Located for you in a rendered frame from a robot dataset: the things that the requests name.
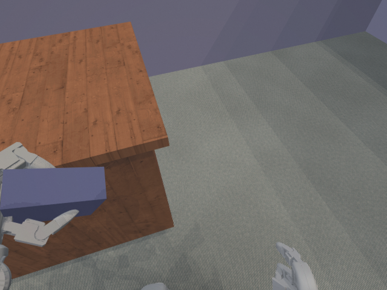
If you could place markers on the table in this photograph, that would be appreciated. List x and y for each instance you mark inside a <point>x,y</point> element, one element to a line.
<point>84,99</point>

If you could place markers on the right robot hand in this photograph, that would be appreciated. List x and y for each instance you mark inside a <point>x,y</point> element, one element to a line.
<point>299,277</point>

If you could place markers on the sponge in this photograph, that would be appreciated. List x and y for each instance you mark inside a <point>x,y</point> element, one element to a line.
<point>44,194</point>

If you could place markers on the left robot hand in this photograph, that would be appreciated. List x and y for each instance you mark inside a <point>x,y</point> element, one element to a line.
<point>30,231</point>

